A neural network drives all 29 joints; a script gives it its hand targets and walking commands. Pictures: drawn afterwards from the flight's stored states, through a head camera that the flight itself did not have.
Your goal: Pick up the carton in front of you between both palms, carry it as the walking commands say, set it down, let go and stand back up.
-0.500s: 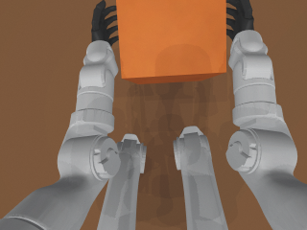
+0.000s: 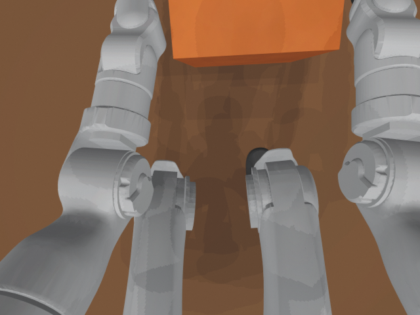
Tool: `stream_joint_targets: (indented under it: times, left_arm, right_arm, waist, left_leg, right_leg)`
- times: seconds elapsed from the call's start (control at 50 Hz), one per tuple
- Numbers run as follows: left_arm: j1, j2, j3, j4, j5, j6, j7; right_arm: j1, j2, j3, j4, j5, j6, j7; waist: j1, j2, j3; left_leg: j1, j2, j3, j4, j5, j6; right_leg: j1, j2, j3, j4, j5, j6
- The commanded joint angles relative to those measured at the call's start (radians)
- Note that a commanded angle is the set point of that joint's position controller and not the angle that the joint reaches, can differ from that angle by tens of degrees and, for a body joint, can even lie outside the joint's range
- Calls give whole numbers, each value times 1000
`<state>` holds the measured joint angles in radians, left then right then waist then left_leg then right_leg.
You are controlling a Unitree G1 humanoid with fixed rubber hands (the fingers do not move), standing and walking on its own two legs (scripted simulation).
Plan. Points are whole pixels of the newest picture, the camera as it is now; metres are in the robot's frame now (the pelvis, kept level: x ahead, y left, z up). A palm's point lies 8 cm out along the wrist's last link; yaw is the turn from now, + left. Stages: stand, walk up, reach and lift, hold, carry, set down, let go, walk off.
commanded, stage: set down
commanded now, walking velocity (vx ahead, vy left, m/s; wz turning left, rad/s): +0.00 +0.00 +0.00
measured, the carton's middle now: out of the picture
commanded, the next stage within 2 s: none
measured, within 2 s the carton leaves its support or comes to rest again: rests again in 0.24 s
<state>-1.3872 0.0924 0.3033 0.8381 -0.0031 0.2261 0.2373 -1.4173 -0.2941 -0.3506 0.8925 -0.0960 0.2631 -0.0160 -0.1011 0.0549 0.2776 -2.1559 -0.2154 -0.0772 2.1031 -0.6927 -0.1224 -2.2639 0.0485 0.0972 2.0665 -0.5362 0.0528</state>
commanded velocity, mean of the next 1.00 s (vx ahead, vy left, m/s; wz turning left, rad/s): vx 0.00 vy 0.00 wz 0.00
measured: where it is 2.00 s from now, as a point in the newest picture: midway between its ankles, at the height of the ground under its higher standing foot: (215, 208)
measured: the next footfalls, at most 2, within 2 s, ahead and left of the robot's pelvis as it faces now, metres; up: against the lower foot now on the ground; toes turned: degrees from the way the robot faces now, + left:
none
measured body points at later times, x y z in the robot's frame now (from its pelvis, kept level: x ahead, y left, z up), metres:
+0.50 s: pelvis -0.01 +0.00 -0.02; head +0.36 -0.05 +0.22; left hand +0.56 +0.04 -0.20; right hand +0.52 -0.27 -0.20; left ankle +0.08 +0.13 -0.37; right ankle +0.11 -0.13 -0.37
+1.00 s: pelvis -0.02 +0.00 -0.03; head +0.36 -0.04 +0.20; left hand +0.56 +0.04 -0.21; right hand +0.52 -0.27 -0.21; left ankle +0.08 +0.13 -0.37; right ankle +0.11 -0.13 -0.37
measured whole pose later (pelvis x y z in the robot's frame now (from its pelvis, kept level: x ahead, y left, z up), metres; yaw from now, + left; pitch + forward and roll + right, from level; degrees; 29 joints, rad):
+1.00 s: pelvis -0.02 +0.00 -0.03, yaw +0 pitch +34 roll +1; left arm -1.55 0.14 0.36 0.98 0.10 0.16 0.08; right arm -1.52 -0.38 -0.44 1.03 -0.15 0.19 0.14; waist -0.10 0.06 0.49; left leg -2.14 -0.18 -0.06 2.22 -0.67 -0.09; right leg -2.22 -0.01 0.06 2.16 -0.53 0.04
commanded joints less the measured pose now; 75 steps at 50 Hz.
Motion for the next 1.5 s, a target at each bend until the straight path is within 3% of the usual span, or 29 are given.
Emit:
stream_joint_targets:
  times: [0.0, 0.32, 0.48, 0.8, 0.92, 0.98, 1.06, 1.12, 1.18, 1.26, 1.38, 1.48]
  left_arm:
    - [-673, -889, -453, -121, -114, -40, -264]
    - [-702, -799, -378, -32, -91, -49, -265]
    - [-634, -724, -288, 68, -36, -45, -286]
    - [-485, -561, -156, 189, 74, -17, -311]
    - [-474, -502, -149, 199, 82, -23, -298]
    - [-439, -343, -128, 189, 82, -38, -259]
    - [-345, 216, -56, 123, 46, -95, -103]
    - [-416, 270, -147, 113, -74, -122, -69]
    - [-456, 268, -222, 85, -157, -131, -72]
    - [-454, 263, -266, 66, -213, -122, -80]
    - [-433, 282, -215, -14, -183, -87, -52]
    - [-397, 279, -142, -79, -133, -35, -28]
  right_arm:
    - [-507, 854, 350, -68, 125, -31, 284]
    - [-585, 730, 295, -24, 104, -50, 310]
    - [-556, 688, 260, 44, 82, -50, 318]
    - [-434, 549, 135, 163, -17, -29, 318]
    - [-423, 479, 110, 178, -23, -44, 306]
    - [-388, 313, 75, 192, -20, -70, 269]
    - [-272, -261, -79, 211, -18, -164, 95]
    - [-386, -363, -8, 200, 99, -228, 23]
    - [-420, -387, 55, 200, 186, -251, 13]
    - [-410, -392, 114, 215, 252, -238, 30]
    - [-401, -394, 134, 140, 263, -194, 30]
    - [-384, -377, 104, 49, 210, -133, 10]
  waist:
    - [-107, 69, -1295]
    - [-127, 97, -1049]
    - [-93, 72, -876]
    - [-41, 81, -593]
    - [-46, 70, -595]
    - [-56, 69, -635]
    - [-78, 53, -765]
    - [-91, 38, -902]
    - [-102, 34, -1008]
    - [-93, 15, -1111]
    - [-47, -36, -1299]
    - [-42, -73, -1373]
  left_leg:
    - [442, 0, 185, -132, 481, 50]
    - [373, 1, 158, -116, 352, 69]
    - [300, 4, 159, -105, 280, 83]
    - [225, 28, 135, -103, 152, 99]
    - [270, 42, 136, -96, 167, 95]
    - [327, 54, 146, -93, 193, 79]
    - [439, 78, 158, -85, 269, 46]
    - [470, 90, 129, -40, 403, 43]
    - [479, 103, 122, -22, 459, 39]
    - [465, 111, 146, -36, 412, 41]
    - [459, 97, 192, -95, 345, 50]
    - [482, 76, 208, -188, 283, 63]
  right_leg:
    - [791, 40, -174, -89, 579, -36]
    - [608, 18, -164, -69, 399, -55]
    - [564, 19, -151, -66, 324, -60]
    - [447, 14, -120, -68, 163, -82]
    - [464, 6, -123, -56, 173, -72]
    - [496, -6, -134, -52, 195, -57]
    - [591, -29, -150, -41, 281, -29]
    - [646, -41, -134, -9, 423, -32]
    - [692, -56, -121, 8, 490, -40]
    - [778, -63, -123, -5, 503, -47]
    - [972, -55, -132, -57, 506, -41]
    - [1016, -31, -157, -148, 444, -34]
